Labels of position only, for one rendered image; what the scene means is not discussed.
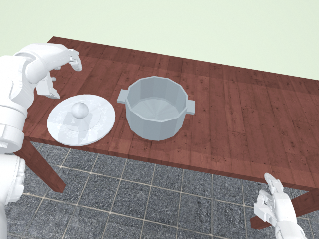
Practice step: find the lid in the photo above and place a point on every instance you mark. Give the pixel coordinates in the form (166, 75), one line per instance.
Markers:
(68, 130)

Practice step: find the robot right forearm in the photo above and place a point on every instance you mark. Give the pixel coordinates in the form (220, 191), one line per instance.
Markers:
(288, 230)

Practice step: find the table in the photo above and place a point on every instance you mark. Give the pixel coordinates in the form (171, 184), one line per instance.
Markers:
(246, 123)

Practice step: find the robot left forearm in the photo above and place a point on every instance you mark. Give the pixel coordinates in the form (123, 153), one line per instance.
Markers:
(19, 75)

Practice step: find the robot left hand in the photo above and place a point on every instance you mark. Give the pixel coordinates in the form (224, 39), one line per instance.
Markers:
(54, 55)

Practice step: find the knob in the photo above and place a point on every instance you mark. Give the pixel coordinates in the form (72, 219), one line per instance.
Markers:
(79, 110)

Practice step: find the left robot upper arm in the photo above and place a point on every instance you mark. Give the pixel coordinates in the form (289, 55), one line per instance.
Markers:
(12, 176)

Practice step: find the pot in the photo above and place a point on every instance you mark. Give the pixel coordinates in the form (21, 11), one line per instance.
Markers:
(156, 107)

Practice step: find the robot right hand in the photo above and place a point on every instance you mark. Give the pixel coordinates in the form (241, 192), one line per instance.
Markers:
(279, 206)

